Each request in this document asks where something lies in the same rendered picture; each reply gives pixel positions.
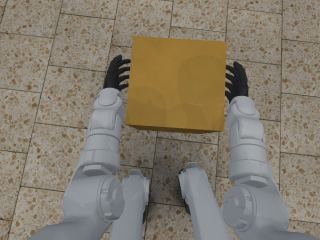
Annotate left robot upper arm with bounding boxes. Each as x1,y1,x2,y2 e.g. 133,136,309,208
27,174,125,240

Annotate left robot foot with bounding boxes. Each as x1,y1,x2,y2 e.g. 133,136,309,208
142,205,146,224

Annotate left robot hand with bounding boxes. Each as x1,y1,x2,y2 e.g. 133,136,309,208
103,54,131,92

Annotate right robot hand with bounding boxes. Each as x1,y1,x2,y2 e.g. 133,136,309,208
225,61,249,104

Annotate left robot forearm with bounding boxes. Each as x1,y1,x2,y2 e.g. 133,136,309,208
62,87,124,212

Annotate right robot upper arm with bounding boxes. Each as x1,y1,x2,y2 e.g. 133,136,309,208
221,183,320,240

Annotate right robot forearm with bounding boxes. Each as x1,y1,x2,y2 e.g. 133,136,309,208
225,96,284,201

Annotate carton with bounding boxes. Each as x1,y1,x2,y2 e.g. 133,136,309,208
125,36,227,134

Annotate robot left shin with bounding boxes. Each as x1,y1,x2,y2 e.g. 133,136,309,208
121,169,146,213

